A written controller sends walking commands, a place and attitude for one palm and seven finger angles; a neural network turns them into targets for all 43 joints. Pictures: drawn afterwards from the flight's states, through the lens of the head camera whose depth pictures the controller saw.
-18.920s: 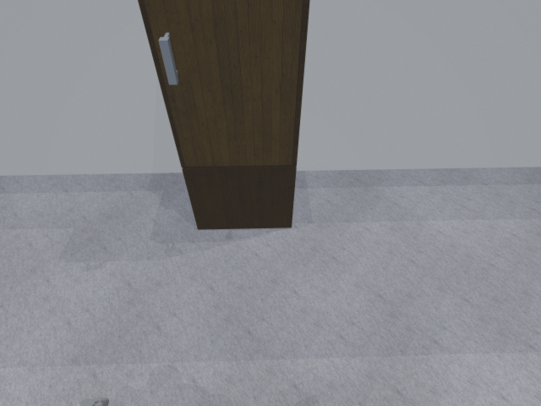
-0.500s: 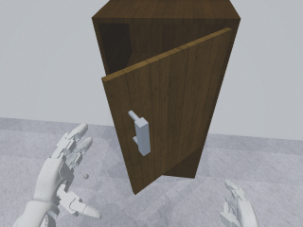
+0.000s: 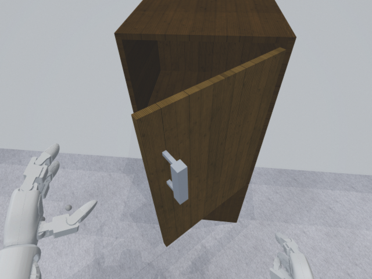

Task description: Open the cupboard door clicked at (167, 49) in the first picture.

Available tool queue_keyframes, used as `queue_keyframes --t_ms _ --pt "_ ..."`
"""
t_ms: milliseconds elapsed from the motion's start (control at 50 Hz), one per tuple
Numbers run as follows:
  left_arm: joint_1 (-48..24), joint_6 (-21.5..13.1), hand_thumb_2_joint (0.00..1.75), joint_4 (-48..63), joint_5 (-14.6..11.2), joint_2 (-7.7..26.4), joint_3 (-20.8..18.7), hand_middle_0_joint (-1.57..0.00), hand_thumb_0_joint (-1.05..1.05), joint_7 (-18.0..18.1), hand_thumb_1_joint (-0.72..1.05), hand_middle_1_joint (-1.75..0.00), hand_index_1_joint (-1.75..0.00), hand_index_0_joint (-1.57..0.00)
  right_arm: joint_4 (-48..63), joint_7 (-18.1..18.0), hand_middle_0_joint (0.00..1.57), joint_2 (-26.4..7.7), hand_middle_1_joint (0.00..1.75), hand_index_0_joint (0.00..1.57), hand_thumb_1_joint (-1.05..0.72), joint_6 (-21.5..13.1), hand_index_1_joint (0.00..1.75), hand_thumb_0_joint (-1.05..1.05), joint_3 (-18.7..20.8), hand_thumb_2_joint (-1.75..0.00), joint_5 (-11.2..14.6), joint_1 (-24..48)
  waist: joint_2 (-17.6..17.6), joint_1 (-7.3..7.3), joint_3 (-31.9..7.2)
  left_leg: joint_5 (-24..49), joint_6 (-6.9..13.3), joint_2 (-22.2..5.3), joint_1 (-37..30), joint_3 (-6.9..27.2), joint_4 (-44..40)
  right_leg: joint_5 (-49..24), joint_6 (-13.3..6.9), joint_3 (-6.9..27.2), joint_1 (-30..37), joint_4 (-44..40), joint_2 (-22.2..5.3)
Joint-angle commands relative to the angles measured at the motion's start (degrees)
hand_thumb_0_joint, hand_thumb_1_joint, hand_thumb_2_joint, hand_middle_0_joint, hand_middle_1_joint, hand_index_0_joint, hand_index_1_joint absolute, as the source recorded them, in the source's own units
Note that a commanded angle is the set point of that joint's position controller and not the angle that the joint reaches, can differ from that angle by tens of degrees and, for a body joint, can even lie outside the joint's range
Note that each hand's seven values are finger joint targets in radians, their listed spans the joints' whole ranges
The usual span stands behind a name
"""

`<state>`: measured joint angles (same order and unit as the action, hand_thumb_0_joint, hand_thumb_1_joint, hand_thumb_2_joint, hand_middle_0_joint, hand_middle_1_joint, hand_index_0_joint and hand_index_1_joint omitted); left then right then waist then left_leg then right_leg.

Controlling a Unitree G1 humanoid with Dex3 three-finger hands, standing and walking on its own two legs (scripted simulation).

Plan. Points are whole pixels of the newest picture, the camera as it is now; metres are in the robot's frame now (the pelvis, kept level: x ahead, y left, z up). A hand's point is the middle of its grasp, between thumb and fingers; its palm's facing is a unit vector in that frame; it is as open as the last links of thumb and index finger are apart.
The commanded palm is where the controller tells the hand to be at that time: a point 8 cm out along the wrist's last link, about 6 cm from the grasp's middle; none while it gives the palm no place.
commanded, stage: draw the hand back to the body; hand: left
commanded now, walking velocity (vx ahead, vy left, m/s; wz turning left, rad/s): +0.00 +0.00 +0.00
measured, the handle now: (174, 177) +0.31 +0.07 +0.07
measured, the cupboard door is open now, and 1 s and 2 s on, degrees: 44 44 44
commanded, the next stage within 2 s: step back with the hand held close in 0.60 s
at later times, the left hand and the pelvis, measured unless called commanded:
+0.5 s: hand (54, 196) +0.20 +0.25 +0.15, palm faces +0.44 -0.81 -0.40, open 7.5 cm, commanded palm +0.15 +0.29 +0.16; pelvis +0.00 -0.01 +0.00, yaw +0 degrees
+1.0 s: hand (54, 206) +0.18 +0.24 +0.14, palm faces +0.31 -0.80 -0.52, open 7.4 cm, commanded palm +0.12 +0.29 +0.17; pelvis -0.03 +0.00 +0.00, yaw -2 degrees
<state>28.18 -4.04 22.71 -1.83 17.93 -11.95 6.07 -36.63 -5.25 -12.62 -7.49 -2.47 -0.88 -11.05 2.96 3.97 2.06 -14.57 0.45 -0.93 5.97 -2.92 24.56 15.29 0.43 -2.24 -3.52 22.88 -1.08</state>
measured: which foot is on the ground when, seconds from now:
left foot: down 0.00-1.00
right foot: down 0.00-1.00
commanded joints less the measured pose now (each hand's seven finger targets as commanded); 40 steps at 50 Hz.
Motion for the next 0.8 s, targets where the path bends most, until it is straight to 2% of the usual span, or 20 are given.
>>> queue_keyframes --t_ms 0,40,80,120,200,260,280,320,420,460,500,520,680,700,720,740,760,780 --pt "-4.6 -3.4 0.75 12.1 -0.3 9.2 -8.4 -0.19 0.00 1.2 0.55 -0.30 -0.30 -0.19 9.1 0.0 0.20 -6.1 0.30 0.20 -0.90 -2.0 0.30 0.00 2.6 -0.90 -0.1 7.9 0.0 0.34 -5.3 18.2 0.5 -1.0 -3.2 2.0 -3.5 -15.5 -1.5 0.3 -0.1 -3.5 0.9" --pt "-5.6 -3.5 0.78 12.8 -0.3 10.4 -9.8 -0.19 0.00 1.3 0.62 -0.30 -0.30 -0.19 9.1 0.1 0.20 -6.1 0.30 0.20 -0.90 -1.9 0.30 0.00 2.8 -0.90 0.0 7.8 1.4 0.41 -6.3 19.1 0.4 -0.9 -4.0 1.8 -3.4 -16.2 -1.5 0.4 0.2 -3.6 0.9" --pt "-5.6 -3.2 0.81 11.4 -0.5 10.3 -10.5 -0.19 0.00 1.4 0.69 -0.30 -0.30 -0.19 8.8 0.2 0.20 -6.0 0.30 0.20 -0.90 -1.5 0.30 0.00 2.8 -0.90 0.0 7.9 1.0 0.36 -4.8 19.1 0.3 -1.0 -3.7 1.9 -3.7 -16.1 -1.5 0.4 0.0 -3.9 0.9" --pt "-6.5 -3.2 0.84 11.2 -0.8 11.2 -12.0 -0.19 0.00 1.4 0.76 -0.30 -0.30 -0.19 8.8 0.1 0.20 -6.1 0.30 0.20 -0.90 -1.2 0.30 0.00 3.0 -0.90 0.0 7.9 -0.2 0.43 -5.3 19.0 0.4 -1.0 -4.0 1.8 -3.8 -16.3 -1.4 0.3 0.1 -4.1 1.0" --pt "-8.2 -3.3 0.90 10.8 -1.0 12.6 -14.2 -0.20 0.00 1.6 0.90 -0.30 -0.30 -0.20 8.4 0.1 0.20 -6.2 0.30 0.20 -0.90 -0.9 0.30 0.00 3.2 -0.90 0.1 8.0 1.0 0.53 -5.7 19.7 0.4 -0.9 -4.4 1.6 -3.8 -17.1 -1.5 0.5 0.4 -4.3 0.9" --pt "-7.7 -2.9 0.90 8.9 -0.9 10.3 -11.6 -0.20 0.00 1.2 0.90 -0.30 -0.30 -0.20 8.4 0.4 0.20 -6.5 0.30 0.20 -0.90 -0.7 0.30 0.00 3.4 -0.90 0.2 8.3 0.5 0.25 -3.9 19.6 0.5 -1.1 -4.4 1.5 -3.9 -16.7 -1.4 0.4 -0.5 -4.8 1.0" --pt "-7.6 -3.0 0.90 9.7 -0.9 10.2 -11.5 -0.20 0.00 1.1 0.90 -0.30 -0.30 -0.20 8.6 0.5 0.20 -6.5 0.30 0.20 -0.90 -0.7 0.30 0.00 3.5 -0.90 0.2 8.1 0.7 0.27 -5.1 20.3 0.6 -1.0 -4.9 1.4 -3.9 -17.2 -1.2 0.5 -0.1 -4.6 1.0" --pt "-8.5 -3.0 0.90 10.8 -0.8 11.0 -11.9 -0.20 0.00 1.2 0.90 -0.30 -0.30 -0.20 8.6 0.6 0.20 -6.6 0.30 0.20 -0.90 -0.7 0.30 0.00 3.6 -0.90 0.2 8.1 0.6 0.32 -6.2 19.7 0.5 -0.9 -5.1 1.6 -4.0 -16.8 -1.2 0.5 0.3 -4.5 1.0" --pt "-8.2 -3.4 0.90 10.9 -0.9 12.1 -13.2 -0.20 0.00 1.3 0.90 -0.30 -0.30 -0.20 8.5 0.4 0.20 -6.3 0.30 0.20 -0.90 -0.8 0.30 0.00 3.5 -0.90 0.1 8.4 -0.4 0.55 -5.3 17.7 0.6 -0.7 -4.6 1.3 -4.1 -16.1 -1.3 0.7 0.0 -5.2 1.1" --pt "-8.3 -3.5 0.90 10.7 -0.8 13.0 -13.9 -0.20 0.00 1.4 0.90 -0.30 -0.30 -0.20 8.2 0.3 0.20 -6.3 0.30 0.20 -0.90 -1.0 0.30 0.00 3.6 -0.90 0.1 8.7 1.0 0.70 -5.2 17.7 0.6 -0.6 -4.6 1.2 -3.9 -16.4 -1.4 0.8 0.2 -5.3 0.9" --pt "-7.3 -3.6 0.90 10.0 -1.1 12.0 -13.3 -0.20 0.00 1.3 0.90 -0.30 -0.30 -0.20 8.3 0.2 0.20 -6.0 0.30 0.20 -0.90 -1.0 0.30 0.00 3.5 -0.90 0.1 8.5 -0.1 0.54 -4.5 17.0 0.8 -0.5 -4.5 1.0 -3.9 -16.3 -1.2 0.8 -0.4 -5.6 1.0" --pt "-7.8 -3.7 0.90 10.9 -1.1 12.0 -13.2 -0.20 0.00 1.2 0.90 -0.30 -0.30 -0.20 8.3 0.3 0.20 -6.1 0.30 0.20 -0.90 -1.1 0.30 0.00 3.6 -0.90 0.2 8.6 -0.1 0.45 -5.3 16.8 0.8 -0.5 -4.9 0.9 -3.8 -16.2 -1.2 1.0 -0.3 -5.7 1.0" --pt "-7.5 -4.2 0.90 8.8 -1.2 11.6 -12.9 -0.20 0.00 1.0 0.90 -0.30 -0.30 -0.20 7.9 0.1 0.20 -6.0 0.30 0.20 -0.90 -1.5 0.30 0.00 3.7 -0.90 0.3 8.8 -0.7 0.39 -3.4 13.9 1.0 -0.4 -4.5 0.8 -4.2 -13.4 -1.0 1.1 -1.6 -6.8 1.0" --pt "-12.2 -5.2 0.90 16.1 -1.2 14.0 -14.1 -0.20 0.00 1.2 0.90 -0.30 -0.30 -0.20 8.6 0.1 0.20 -6.1 0.30 0.20 -0.90 -2.0 0.30 0.00 3.7 -0.90 0.3 9.5 0.6 0.57 -6.3 14.3 1.1 -0.2 -5.6 1.0 -3.7 -14.3 -1.0 1.5 -0.7 -6.7 0.8" --pt "-14.3 -7.3 0.90 16.5 -1.1 20.7 -21.0 -0.20 0.00 1.5 0.90 -0.30 -0.30 -0.20 10.6 0.0 0.20 -7.0 0.30 0.20 -0.90 -0.8 0.30 0.00 3.3 -0.90 1.0 8.2 -1.6 -2.44 -0.7 11.4 1.9 -1.1 -1.4 1.7 -1.5 -18.4 -0.9 6.0 -8.2 -9.1 -1.7" --pt "-6.7 -6.9 0.90 10.5 -1.1 15.7 -17.6 -0.20 0.00 0.8 0.90 -0.30 -0.30 -0.20 9.4 0.0 0.20 -6.1 0.30 0.20 -0.90 0.3 0.30 0.00 3.4 -0.90 0.6 8.2 -4.9 -2.53 -1.6 11.0 1.8 -1.0 -0.8 2.2 -0.1 -20.1 -1.0 5.7 -8.2 -8.6 -3.0" --pt "-5.7 -7.2 0.90 11.3 -0.8 15.1 -16.7 -0.20 0.00 0.6 0.90 -0.30 -0.30 -0.20 10.1 0.0 0.20 -6.3 0.30 0.20 -0.90 1.0 0.30 0.00 3.7 -0.90 0.7 8.6 -2.9 -2.50 -1.7 12.0 1.7 -0.9 -0.8 1.7 0.3 -22.9 -0.9 5.5 -8.7 -8.0 -3.3" --pt "-2.2 -6.9 0.90 10.0 -0.9 13.6 -15.9 -0.20 0.00 0.4 0.90 -0.30 -0.30 -0.20 10.4 0.0 0.20 -6.4 0.30 0.20 -0.90 1.7 0.30 0.00 3.8 -0.90 0.6 8.0 -3.0 -2.65 -3.8 13.5 1.6 -1.4 -1.0 1.4 0.4 -23.6 -0.8 4.9 -8.1 -6.8 -3.6"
